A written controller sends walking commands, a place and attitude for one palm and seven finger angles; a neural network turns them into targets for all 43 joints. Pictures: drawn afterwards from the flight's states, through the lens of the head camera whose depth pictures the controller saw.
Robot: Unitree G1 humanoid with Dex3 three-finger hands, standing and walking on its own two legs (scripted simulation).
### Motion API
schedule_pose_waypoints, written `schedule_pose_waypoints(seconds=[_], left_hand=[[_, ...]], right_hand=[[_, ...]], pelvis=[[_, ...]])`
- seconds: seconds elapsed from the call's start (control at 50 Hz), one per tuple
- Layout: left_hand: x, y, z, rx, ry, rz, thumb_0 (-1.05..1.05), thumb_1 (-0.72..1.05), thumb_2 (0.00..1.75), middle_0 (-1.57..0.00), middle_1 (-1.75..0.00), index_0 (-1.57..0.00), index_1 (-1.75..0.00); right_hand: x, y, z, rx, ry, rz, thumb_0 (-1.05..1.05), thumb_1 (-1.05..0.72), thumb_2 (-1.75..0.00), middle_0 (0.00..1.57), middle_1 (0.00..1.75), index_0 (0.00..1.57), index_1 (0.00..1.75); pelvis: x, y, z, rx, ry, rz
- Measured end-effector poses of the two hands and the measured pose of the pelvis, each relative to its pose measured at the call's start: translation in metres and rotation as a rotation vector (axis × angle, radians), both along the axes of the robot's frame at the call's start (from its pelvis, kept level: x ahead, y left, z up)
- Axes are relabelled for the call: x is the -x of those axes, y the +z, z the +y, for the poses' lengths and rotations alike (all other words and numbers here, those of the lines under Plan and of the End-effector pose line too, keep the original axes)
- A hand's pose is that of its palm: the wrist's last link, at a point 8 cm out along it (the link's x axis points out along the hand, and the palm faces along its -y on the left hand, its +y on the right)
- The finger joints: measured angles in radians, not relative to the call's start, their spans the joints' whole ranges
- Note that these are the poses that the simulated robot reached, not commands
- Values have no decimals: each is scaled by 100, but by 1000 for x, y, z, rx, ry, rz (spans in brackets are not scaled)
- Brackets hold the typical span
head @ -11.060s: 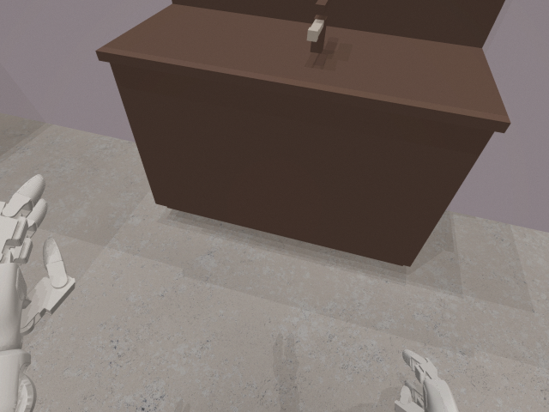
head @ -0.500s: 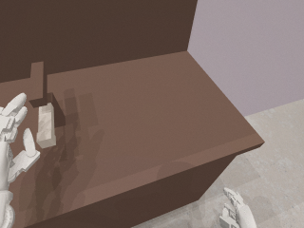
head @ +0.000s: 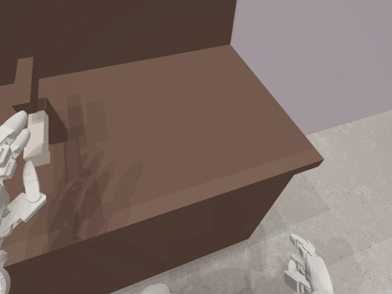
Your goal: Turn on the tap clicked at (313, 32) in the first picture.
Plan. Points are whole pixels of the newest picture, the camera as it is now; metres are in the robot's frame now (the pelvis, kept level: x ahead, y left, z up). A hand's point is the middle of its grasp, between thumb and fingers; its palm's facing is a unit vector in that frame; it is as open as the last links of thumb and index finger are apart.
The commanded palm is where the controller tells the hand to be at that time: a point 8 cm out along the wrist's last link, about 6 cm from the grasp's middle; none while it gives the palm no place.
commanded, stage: shuffle to correct the standing spot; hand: left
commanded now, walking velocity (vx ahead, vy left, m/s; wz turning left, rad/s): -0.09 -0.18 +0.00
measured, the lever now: (37, 155) +0.30 +0.31 +0.13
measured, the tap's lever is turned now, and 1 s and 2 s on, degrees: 0 0 0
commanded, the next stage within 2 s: come to a stop and stand still in 1.12 s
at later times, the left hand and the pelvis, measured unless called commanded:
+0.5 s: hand (51, 184) +0.23 +0.23 +0.17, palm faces +0.32 -0.84 -0.43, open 7.4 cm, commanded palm +0.17 +0.27 +0.18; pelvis +0.01 -0.01 +0.00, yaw +0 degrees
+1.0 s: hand (43, 224) +0.17 +0.22 +0.17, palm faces +0.33 -0.84 -0.43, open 7.4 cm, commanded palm +0.12 +0.26 +0.18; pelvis -0.04 -0.02 +0.01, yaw +0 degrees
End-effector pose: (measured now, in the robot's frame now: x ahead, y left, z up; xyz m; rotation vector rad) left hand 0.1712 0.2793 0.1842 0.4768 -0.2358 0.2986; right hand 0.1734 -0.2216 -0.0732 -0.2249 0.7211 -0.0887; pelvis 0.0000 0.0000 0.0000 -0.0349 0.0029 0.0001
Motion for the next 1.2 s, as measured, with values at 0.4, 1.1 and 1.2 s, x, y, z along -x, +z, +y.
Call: schedule_pose_waypoints(seconds=[0.4, 1.1, 1.2], left_hand=[[-14, 0, -9, 16, -24, -29, 1, 89, 90, -21, -30, -21, -30], [46, 13, -48, -110, -41, -75, 1, 89, 90, -21, -30, -21, -30], [52, 6, -58, -87, -40, -83, 1, 89, 90, -21, -30, -22, -30]], right_hand=[[11, 0, -14, 21, -27, 22, 2, -91, -90, 20, 30, 20, 30], [60, -10, -27, -59, 51, 16, 2, -90, -90, 20, 30, 20, 30], [76, -21, -59, -48, -22, 44, 2, -91, -90, 20, 30, 20, 30]], pelvis=[[-8, -1, -7, 0, 3, 5], [52, -10, -45, 16, 2, -27], [64, -17, -58, 23, 24, -44]])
